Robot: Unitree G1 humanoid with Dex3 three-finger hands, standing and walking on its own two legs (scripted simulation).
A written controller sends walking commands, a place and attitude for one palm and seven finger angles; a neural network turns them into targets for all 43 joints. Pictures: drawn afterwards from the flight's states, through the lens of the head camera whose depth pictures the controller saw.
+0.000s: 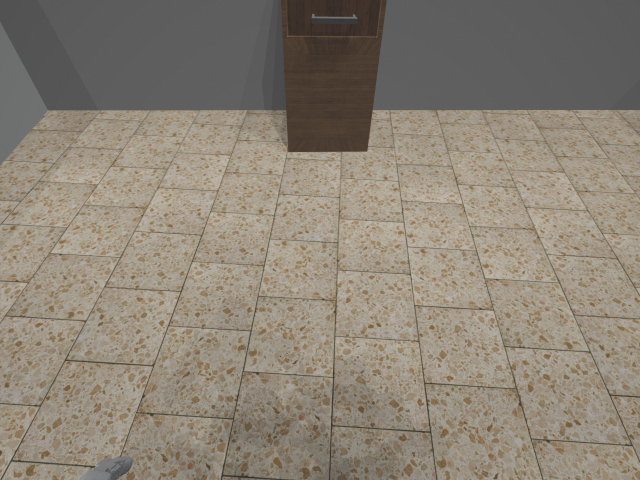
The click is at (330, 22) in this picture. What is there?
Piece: drawer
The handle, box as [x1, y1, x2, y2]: [312, 14, 356, 23]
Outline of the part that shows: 312,14 312,23 356,23 356,17 354,14 351,17 315,17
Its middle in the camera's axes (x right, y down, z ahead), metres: +0.05 -0.92 +1.61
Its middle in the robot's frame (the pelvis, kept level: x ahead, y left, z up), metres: +1.82 +0.04 -0.08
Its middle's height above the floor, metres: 0.69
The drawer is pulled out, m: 0.00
